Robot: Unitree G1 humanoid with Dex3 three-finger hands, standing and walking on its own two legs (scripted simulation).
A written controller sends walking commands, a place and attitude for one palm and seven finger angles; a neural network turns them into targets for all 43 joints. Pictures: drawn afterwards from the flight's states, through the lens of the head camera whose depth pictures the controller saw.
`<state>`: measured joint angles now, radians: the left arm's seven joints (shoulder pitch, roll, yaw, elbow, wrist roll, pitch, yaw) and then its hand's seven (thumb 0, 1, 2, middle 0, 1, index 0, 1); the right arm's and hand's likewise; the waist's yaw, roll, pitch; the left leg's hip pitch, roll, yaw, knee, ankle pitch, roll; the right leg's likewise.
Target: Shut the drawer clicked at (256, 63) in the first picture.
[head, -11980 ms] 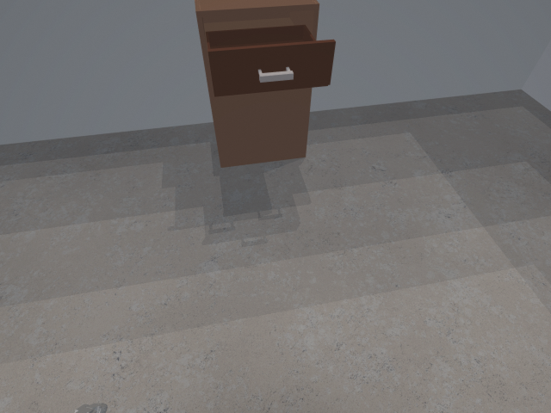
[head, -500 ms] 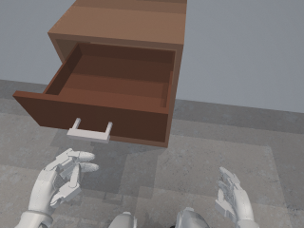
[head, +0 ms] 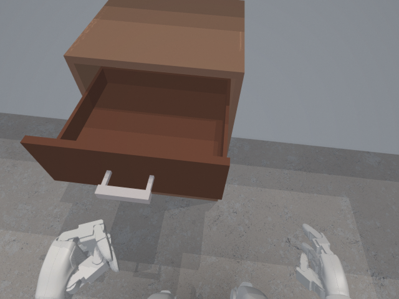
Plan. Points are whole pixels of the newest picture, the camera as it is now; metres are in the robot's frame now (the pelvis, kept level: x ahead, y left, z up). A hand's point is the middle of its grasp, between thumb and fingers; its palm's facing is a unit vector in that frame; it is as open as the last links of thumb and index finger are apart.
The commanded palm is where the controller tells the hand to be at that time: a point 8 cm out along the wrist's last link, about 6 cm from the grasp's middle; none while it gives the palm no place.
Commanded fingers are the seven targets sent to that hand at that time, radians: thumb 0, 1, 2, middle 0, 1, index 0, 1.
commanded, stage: raise the hand and make a fist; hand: left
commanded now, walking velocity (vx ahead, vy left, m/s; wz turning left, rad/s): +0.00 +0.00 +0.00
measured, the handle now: (126, 185) +0.35 +0.19 -0.02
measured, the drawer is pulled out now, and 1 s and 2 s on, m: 0.28 0.28 0.28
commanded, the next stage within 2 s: bring the fist close to the handle in 0.76 s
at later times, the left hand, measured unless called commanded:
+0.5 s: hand (101, 268) +0.17 +0.16 +0.08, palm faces -0.03 -1.00 -0.04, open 3.3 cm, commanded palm +0.12 +0.21 +0.09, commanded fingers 0.00 0.90 0.90 -1.40 -1.60 -1.40 -1.60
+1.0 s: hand (114, 270) +0.16 +0.14 +0.07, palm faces -0.03 -1.00 -0.07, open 3.3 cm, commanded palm +0.13 +0.20 +0.07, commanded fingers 0.00 0.90 0.90 -1.40 -1.60 -1.40 -1.60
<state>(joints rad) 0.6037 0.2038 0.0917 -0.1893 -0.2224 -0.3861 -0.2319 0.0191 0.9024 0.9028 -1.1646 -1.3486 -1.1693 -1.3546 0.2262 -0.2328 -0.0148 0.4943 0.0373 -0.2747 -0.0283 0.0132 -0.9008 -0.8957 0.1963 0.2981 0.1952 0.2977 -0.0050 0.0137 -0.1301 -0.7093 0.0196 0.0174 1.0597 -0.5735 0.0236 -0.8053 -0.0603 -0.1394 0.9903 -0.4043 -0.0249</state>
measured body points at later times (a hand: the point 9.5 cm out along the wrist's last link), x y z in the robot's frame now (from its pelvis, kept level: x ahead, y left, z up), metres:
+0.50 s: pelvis +0.01 +0.02 +0.00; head +0.06 +0.02 +0.45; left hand +0.16 +0.21 +0.09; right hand +0.21 -0.20 -0.05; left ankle -0.03 +0.10 -0.67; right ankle +0.05 -0.11 -0.67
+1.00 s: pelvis +0.00 +0.00 +0.00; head +0.05 -0.01 +0.45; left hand +0.16 +0.20 +0.08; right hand +0.20 -0.23 -0.05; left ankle -0.03 +0.10 -0.67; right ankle +0.05 -0.11 -0.67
